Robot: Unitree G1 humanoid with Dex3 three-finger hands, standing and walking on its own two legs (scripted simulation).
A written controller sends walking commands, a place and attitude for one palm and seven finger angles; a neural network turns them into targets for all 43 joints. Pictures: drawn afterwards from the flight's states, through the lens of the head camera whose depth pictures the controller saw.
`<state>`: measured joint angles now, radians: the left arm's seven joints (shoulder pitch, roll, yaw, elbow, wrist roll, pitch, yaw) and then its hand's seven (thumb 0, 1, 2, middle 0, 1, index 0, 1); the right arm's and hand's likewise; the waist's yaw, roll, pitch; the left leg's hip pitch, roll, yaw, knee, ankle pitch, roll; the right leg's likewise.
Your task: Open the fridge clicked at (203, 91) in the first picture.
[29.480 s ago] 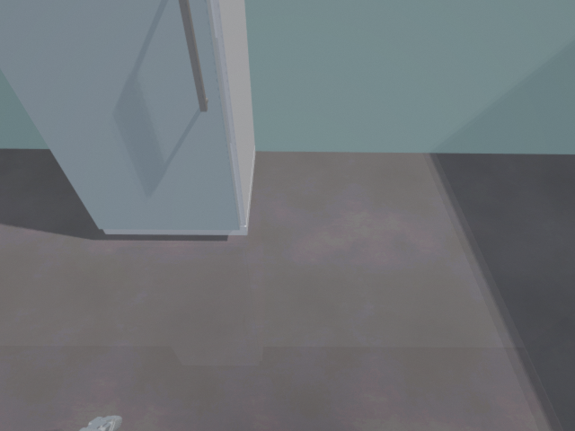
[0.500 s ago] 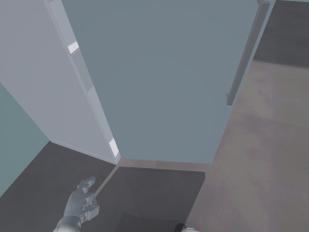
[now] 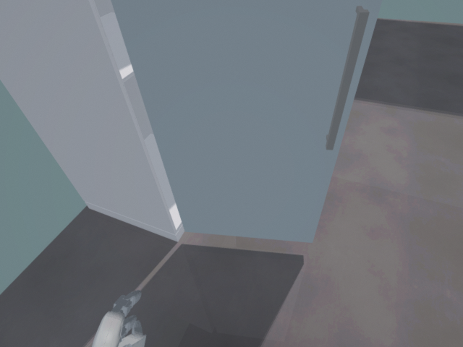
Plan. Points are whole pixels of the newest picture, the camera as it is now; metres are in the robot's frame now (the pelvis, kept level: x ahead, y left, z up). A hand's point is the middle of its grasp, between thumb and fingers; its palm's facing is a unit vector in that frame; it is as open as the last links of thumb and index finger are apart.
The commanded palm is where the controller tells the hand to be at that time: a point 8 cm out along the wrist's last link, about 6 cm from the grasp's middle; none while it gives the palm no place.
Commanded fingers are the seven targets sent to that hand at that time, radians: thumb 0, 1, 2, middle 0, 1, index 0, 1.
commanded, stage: stop stepping back and stand still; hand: right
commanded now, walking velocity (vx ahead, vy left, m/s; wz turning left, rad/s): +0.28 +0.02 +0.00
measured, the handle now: (342, 88) +0.68 -0.27 +0.11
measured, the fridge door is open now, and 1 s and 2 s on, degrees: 74 74 74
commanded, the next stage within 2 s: let the arm hang, fingers relaxed in 0.44 s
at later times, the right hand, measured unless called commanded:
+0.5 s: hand out of the picture +0.18 -0.30 +0.16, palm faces +0.43 +0.78 -0.45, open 7.4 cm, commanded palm +0.13 -0.32 +0.18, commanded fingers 0.00 -0.90 -0.90 0.20 0.30 0.20 0.30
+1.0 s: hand out of the picture -0.02 -0.20 -0.17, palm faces +0.05 +0.97 -0.22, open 7.1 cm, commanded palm none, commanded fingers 0.00 -0.90 -0.90 0.20 0.30 0.20 0.30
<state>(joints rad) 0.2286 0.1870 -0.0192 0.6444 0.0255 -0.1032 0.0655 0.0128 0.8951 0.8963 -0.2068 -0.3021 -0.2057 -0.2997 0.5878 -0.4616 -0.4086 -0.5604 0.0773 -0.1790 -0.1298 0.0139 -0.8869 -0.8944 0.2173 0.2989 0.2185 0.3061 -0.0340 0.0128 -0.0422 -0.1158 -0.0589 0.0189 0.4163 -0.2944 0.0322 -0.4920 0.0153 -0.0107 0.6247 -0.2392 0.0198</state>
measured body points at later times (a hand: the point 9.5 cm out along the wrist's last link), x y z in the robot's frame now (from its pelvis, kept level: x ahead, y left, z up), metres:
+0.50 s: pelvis -0.01 -0.02 +0.00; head -0.03 -0.03 +0.45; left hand +0.12 +0.21 -0.09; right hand +0.15 -0.34 +0.18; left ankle -0.04 +0.08 -0.73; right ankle +0.04 -0.09 -0.73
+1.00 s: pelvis +0.00 +0.01 +0.00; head +0.03 -0.01 +0.45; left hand +0.04 +0.28 -0.13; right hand -0.02 -0.25 -0.15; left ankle -0.01 +0.12 -0.73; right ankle +0.04 -0.09 -0.73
